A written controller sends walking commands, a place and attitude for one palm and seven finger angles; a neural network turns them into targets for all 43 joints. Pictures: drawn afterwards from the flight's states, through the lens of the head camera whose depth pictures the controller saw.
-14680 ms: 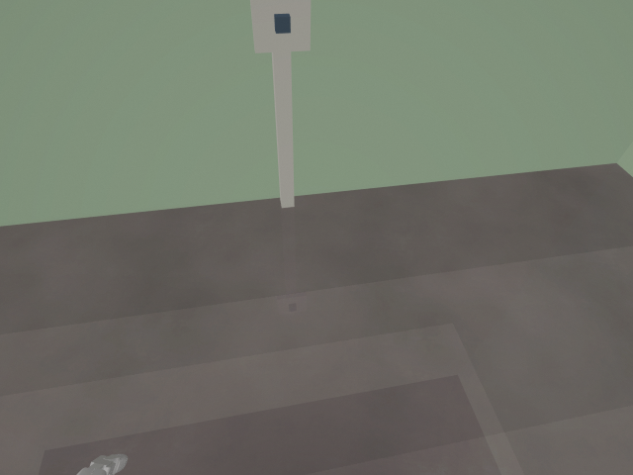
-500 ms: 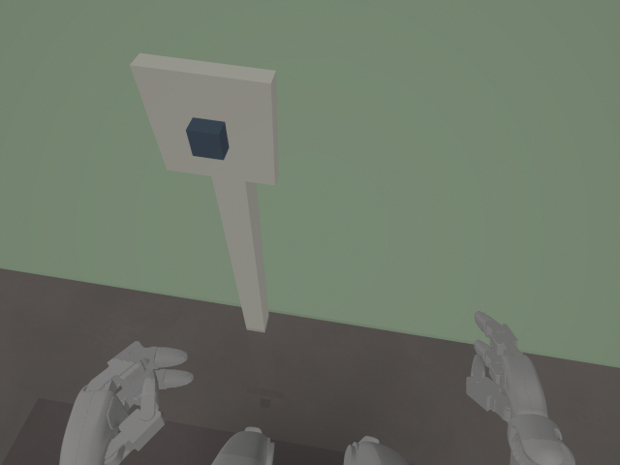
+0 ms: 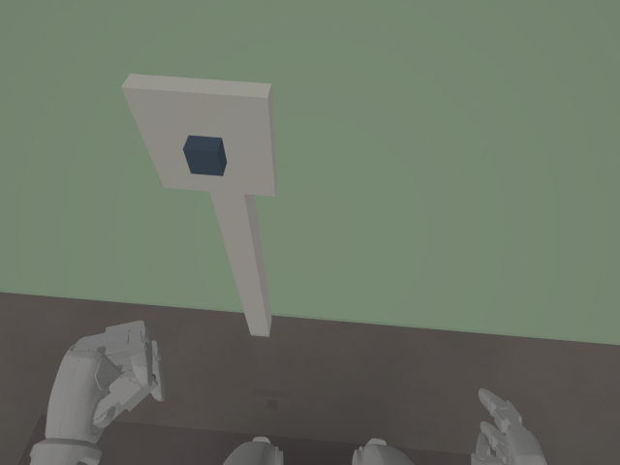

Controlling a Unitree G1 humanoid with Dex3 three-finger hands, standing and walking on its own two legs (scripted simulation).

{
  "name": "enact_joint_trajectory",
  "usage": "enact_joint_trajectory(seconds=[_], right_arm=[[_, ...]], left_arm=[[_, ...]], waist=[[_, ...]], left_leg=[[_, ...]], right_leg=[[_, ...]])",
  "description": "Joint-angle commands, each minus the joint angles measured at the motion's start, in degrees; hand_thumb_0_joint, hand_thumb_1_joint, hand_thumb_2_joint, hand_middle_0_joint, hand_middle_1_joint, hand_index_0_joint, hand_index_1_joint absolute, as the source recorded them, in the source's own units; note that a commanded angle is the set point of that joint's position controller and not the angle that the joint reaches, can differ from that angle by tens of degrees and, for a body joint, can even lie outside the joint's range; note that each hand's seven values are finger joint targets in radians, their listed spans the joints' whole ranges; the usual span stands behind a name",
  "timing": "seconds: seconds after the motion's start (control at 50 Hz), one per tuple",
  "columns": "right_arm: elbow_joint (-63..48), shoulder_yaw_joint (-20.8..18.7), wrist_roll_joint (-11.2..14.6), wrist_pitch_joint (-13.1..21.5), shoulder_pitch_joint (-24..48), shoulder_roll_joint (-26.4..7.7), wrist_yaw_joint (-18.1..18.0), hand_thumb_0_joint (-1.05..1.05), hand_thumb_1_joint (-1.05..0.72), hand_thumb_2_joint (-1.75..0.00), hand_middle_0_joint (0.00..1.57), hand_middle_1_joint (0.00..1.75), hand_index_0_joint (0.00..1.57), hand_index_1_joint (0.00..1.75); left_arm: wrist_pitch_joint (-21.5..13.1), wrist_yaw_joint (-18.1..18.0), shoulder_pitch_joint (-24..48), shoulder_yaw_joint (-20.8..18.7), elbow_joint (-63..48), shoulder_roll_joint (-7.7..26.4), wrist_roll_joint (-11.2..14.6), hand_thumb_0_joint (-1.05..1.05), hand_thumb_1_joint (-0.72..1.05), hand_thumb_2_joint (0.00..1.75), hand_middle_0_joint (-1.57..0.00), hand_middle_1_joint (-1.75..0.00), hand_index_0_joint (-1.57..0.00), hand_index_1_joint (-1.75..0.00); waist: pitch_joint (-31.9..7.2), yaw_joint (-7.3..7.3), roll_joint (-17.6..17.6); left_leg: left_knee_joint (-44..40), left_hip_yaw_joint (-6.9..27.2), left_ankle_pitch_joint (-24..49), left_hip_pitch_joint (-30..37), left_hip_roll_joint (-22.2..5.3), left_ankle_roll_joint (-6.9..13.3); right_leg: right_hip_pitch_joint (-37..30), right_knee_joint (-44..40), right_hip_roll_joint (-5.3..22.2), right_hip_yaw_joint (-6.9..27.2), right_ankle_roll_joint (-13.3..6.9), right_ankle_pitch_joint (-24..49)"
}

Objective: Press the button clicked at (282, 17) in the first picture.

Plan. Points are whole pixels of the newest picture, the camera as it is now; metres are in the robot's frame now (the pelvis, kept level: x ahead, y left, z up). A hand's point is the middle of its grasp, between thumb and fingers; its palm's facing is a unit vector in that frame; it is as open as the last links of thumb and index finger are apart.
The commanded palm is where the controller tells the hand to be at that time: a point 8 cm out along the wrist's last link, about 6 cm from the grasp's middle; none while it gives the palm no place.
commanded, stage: raise the hand and make a fist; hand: left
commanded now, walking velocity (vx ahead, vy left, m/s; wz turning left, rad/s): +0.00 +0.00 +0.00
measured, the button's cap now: (206, 154) +0.49 +0.18 +0.11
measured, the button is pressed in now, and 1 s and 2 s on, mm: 0 0 0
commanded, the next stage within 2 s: aim a knuckle at the button in 0.96 s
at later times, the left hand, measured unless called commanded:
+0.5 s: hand (118, 331) +0.24 +0.22 +0.09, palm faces +0.01 -1.00 -0.06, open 3.1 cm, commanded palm +0.22 +0.27 +0.10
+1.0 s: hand (124, 331) +0.24 +0.21 +0.10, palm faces +0.01 -1.00 -0.06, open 3.1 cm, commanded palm +0.21 +0.26 +0.10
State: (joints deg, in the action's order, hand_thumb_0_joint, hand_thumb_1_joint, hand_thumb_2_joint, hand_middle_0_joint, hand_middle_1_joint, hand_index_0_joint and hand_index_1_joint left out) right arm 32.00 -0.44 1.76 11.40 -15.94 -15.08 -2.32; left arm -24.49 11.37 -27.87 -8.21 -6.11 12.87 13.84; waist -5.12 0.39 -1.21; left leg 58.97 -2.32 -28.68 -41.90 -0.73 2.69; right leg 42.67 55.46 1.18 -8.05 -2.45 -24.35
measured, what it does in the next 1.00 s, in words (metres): stands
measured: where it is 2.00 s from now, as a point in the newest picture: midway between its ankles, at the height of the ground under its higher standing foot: outside the picture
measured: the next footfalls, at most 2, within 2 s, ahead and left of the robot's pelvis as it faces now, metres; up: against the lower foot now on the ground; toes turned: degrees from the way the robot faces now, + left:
none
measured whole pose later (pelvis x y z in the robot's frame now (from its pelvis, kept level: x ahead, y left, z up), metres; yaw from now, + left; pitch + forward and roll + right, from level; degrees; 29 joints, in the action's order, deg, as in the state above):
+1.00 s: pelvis +0.01 +0.00 +0.03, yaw +0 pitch +7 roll -2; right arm 31.7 2.7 2.3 13.1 -14.8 -14.9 -2.1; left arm -15.4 16.9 -17.8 -12.9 -0.1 15.3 16.1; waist -3.6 -0.3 -1.7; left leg 48.5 -2.3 -25.1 -30.2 -0.2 2.8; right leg 30.8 44.9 0.8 -7.8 -1.9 -20.7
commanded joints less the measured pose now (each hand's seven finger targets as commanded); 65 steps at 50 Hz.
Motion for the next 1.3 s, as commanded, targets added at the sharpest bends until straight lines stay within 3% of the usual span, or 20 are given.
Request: enact_joint_trajectory(seconds=[0.0, 0.08, 0.2, 0.3, 0.4, 0.44, 0.48, 0.6, 0.64, 0.7, 0.76, 0.8, 0.84, 0.9, 0.98, 1.0, 1.04, 1.14, 1.24, 1.28], right_arm=[[-10.83, -2.32, 0.55, 4.88, 4.01, -6.76, -0.95, 0.00, -0.90, -0.90, 0.20, 0.30, 0.20, 0.30], [-11.31, -1.92, 0.61, 4.80, 4.01, -5.33, -1.16, 0.00, -0.90, -0.90, 0.20, 0.30, 0.20, 0.30], [-10.83, -1.22, 0.31, 3.18, 4.21, -6.01, -0.50, 0.00, -0.90, -0.90, 0.20, 0.30, 0.20, 0.30], [-11.43, -0.83, 0.41, 2.87, 4.02, -6.78, -0.70, 0.00, -0.90, -0.90, 0.20, 0.30, 0.20, 0.30], [-10.99, 0.01, 0.19, 3.44, 4.15, -6.36, -0.99, 0.00, -0.90, -0.90, 0.20, 0.30, 0.20, 0.30], [-10.27, 0.20, 0.25, 3.91, 3.90, -5.94, -0.85, 0.00, -0.90, -0.90, 0.20, 0.30, 0.20, 0.30], [-9.48, 0.08, 0.31, 4.27, 3.60, -6.17, -0.69, 0.00, -0.90, -0.90, 0.20, 0.30, 0.20, 0.30], [-9.33, -0.33, 0.77, 4.35, 4.31, -7.44, -0.73, 0.00, -0.90, -0.90, 0.20, 0.30, 0.20, 0.30], [-9.80, -0.49, 0.82, 4.48, 4.44, -7.57, -0.74, 0.00, -0.90, -0.90, 0.20, 0.30, 0.20, 0.30], [-9.82, -0.39, 0.30, 4.73, 4.53, -7.30, -0.60, 0.00, -0.90, -0.90, 0.20, 0.30, 0.20, 0.30], [-9.48, -0.29, 0.13, 4.97, 4.25, -6.77, -0.32, 0.00, -0.90, -0.90, 0.20, 0.30, 0.20, 0.30], [-9.11, -0.23, 0.12, 4.89, 4.16, -6.98, -0.20, 0.00, -0.90, -0.90, 0.20, 0.30, 0.20, 0.30], [-9.00, -0.20, 0.37, 4.94, 4.35, -7.00, -0.25, 0.00, -0.90, -0.90, 0.20, 0.30, 0.20, 0.30], [-9.12, -0.28, 0.49, 5.08, 4.27, -7.48, -0.35, 0.00, -0.90, -0.90, 0.20, 0.30, 0.20, 0.30], [-9.58, -0.29, 0.67, 5.49, 4.53, -7.17, -0.69, 0.00, -0.90, -0.90, 0.20, 0.30, 0.20, 0.30], [-9.38, -0.10, 0.37, 5.39, 4.59, -7.28, -0.75, 0.00, -0.90, -0.90, 0.20, 0.30, 0.20, 0.30], [-9.43, -0.14, 0.56, 5.48, 4.86, -7.00, -0.96, 0.00, -0.90, -0.90, 0.20, 0.30, 0.20, 0.30], [-7.11, 0.44, 0.61, 4.94, 4.95, -7.46, -1.90, 0.00, -0.90, -0.90, 0.20, 0.30, 0.20, 0.30], [-7.23, 0.22, 0.78, 5.30, 4.51, -7.49, -2.15, 0.00, -0.90, -0.90, 0.20, 0.30, 0.20, 0.30], [-6.73, 0.21, 0.79, 5.12, 4.02, -7.65, -2.29, 0.00, -0.90, -0.90, 0.20, 0.30, 0.20, 0.30]], left_arm=[[-2.03, 3.98, 4.44, -3.76, -10.59, 8.51, 1.38, 0.00, 0.90, 0.90, -1.30, -1.50, -1.30, -1.50], [-0.28, 1.30, 3.96, -6.58, -16.29, 8.36, 2.52, 0.00, 0.90, 0.90, -1.30, -1.50, -1.30, -1.50], [3.42, 1.18, 5.38, -3.57, -9.37, 5.64, 1.43, 0.00, 0.90, 0.90, -1.30, -1.50, -1.30, -1.50], [6.82, 4.55, 8.35, -5.26, -8.07, 8.56, 1.54, 0.00, 0.90, 0.90, -1.30, -1.50, -1.30, -1.50], [5.71, 4.40, 13.13, -9.95, -12.31, 11.84, 3.70, 0.00, 0.90, 0.90, -1.30, -1.50, -1.30, -1.50], [4.82, 3.99, 13.60, -10.02, -12.41, 11.17, 3.94, 0.00, 0.90, 0.90, -1.30, -1.50, -1.30, -1.50], [4.59, 4.08, 14.00, -9.19, -11.34, 10.28, 3.80, 0.00, 0.90, 0.90, -1.30, -1.50, -1.30, -1.50], [8.57, 7.55, 12.33, -7.93, -3.60, 9.30, 4.13, 0.00, 0.90, 0.90, -1.30, -1.50, -1.30, -1.50], [9.01, 7.99, 12.58, -9.18, -5.15, 10.60, 4.58, 0.00, 0.90, 0.90, -1.30, -1.50, -1.30, -1.50], [7.70, 6.73, 13.58, -11.35, -7.42, 12.60, 4.74, 0.00, 0.90, 0.90, -1.30, -1.50, -1.30, -1.50], [5.47, 4.98, 14.25, -11.25, -8.90, 11.63, 4.38, 0.00, 0.90, 0.90, -1.30, -1.50, -1.30, -1.50], [4.70, 4.53, 14.95, -10.57, -7.53, 11.03, 4.28, 0.00, 0.90, 0.90, -1.30, -1.50, -1.30, -1.50], [4.41, 4.71, 15.23, -9.33, -6.09, 10.02, 3.86, 0.00, 0.90, 0.90, -1.30, -1.50, -1.30, -1.50], [5.00, 5.71, 15.27, -8.18, -5.16, 10.25, 3.24, 0.00, 0.90, 0.90, -1.30, -1.50, -1.30, -1.50], [5.57, 6.39, 15.28, -9.14, -7.17, 11.50, 3.28, 0.00, 0.90, 0.90, -1.30, -1.50, -1.30, -1.50], [5.64, 6.22, 15.22, -10.21, -6.19, 12.64, 3.49, 0.00, 0.90, 0.90, -1.30, -1.50, -1.30, -1.50], [5.09, 6.13, 15.36, -10.58, -6.62, 11.95, 4.28, 0.00, 0.90, 0.90, -1.30, -1.50, -1.30, -1.50], [4.38, 6.31, 26.84, -10.68, 0.62, 12.75, 4.47, 0.00, 0.90, 0.90, -1.30, -1.50, -1.30, -1.50], [5.02, 8.85, 29.49, -8.92, 3.33, 12.49, 4.24, 0.00, 0.90, 0.90, -1.30, -1.50, -1.30, -1.50], [5.36, 9.23, 31.98, -9.09, 4.71, 13.22, 4.20, 0.00, 0.90, 0.90, -1.30, -1.50, -1.30, -1.50]], waist=[[-12.44, 0.49, -0.50], [-15.21, -1.56, -5.67], [-6.83, 0.49, -1.29], [-8.23, 0.38, -1.04], [-11.58, -0.71, -2.92], [-11.49, -0.87, -5.79], [-10.69, -0.43, -5.78], [-8.55, -0.03, -0.65], [-9.97, -0.67, -1.49], [-10.18, -1.28, -0.72], [-9.30, -1.42, -3.92], [-7.44, -0.66, -1.61], [-5.98, -0.32, -3.39], [-6.36, 0.13, -1.92], [-8.64, -0.43, -3.88], [-7.67, -0.40, -1.11], [-7.83, -0.43, -0.53], [-3.49, 1.38, -0.48], [-10.58, 0.67, -3.34], [-11.86, 0.95, -2.39]], left_leg=[[-11.33, 5.11, 10.16, 5.32, 0.61, -1.27], [-13.54, 5.56, 19.81, 11.05, 0.14, -2.26], [-14.91, 6.18, 20.27, 10.45, -0.34, -2.54], [-15.89, 6.14, 20.94, 11.99, -0.21, -2.63], [-16.88, 6.32, 24.20, 15.18, -0.23, -3.20], [-17.49, 6.50, 25.84, 16.71, -0.33, -3.80], [-17.68, 6.68, 27.21, 17.37, -0.55, -4.04], [-18.78, 6.26, 24.28, 15.61, -0.15, -3.12], [-19.08, 5.86, 24.57, 16.12, 0.01, -3.14], [-19.42, 5.77, 24.69, 16.02, 0.12, -3.11], [-19.81, 5.65, 24.61, 16.81, 0.08, -3.52], [-19.72, 5.47, 20.78, 15.28, 0.11, -2.98], [-20.01, 5.43, 17.78, 14.69, 0.26, -2.82], [-19.92, 5.61, 15.91, 14.21, 0.31, -2.35], [-19.97, 5.38, 16.29, 15.48, 0.54, -2.18], [-19.78, 5.42, 16.29, 14.31, 0.50, -1.94], [-19.61, 5.08, 15.89, 14.10, 0.63, -1.82], [-18.67, 4.84, 10.15, 11.00, 1.01, -1.56], [-17.78, 4.17, 14.44, 13.29, 1.28, -1.36], [-17.66, 4.19, 16.52, 13.78, 1.18, -1.35]], right_leg=[[-9.97, -9.65, -1.01, 5.93, 0.99, 1.44], [-13.41, -8.18, -1.36, 3.61, 0.53, 11.06], [-11.63, -9.80, -2.08, 2.40, 0.74, 12.12], [-14.03, -11.27, -2.03, 2.71, 0.77, 13.47], [-17.11, -11.87, -2.21, 2.86, 0.53, 15.67], [-16.99, -12.20, -2.04, 2.72, 0.36, 15.90], [-16.51, -12.52, -2.01, 2.47, 0.50, 16.35], [-18.17, -14.53, -1.92, 2.57, 0.77, 16.21], [-19.29, -14.80, -1.61, 2.83, 0.81, 16.92], [-20.32, -14.77, -1.82, 3.10, 0.63, 16.85], [-19.04, -14.57, -1.77, 3.05, 0.46, 16.10], [-18.21, -15.10, -1.97, 3.34, 0.57, 13.49], [-17.18, -15.54, -1.66, 3.54, 0.52, 11.13], [-17.26, -16.02, -1.68, 3.97, 0.62, 9.56], [-18.51, -16.38, -1.27, 4.29, 0.70, 10.32], [-19.13, -16.53, -1.48, 4.49, 0.69, 10.41], [-19.47, -16.98, -1.31, 4.90, 0.90, 10.14], [-16.22, -18.43, -0.91, 6.52, 1.19, 2.84], [-19.92, -17.64, -0.33, 7.49, 1.16, 8.58], [-20.62, -16.98, -0.43, 7.05, 1.33, 11.79]])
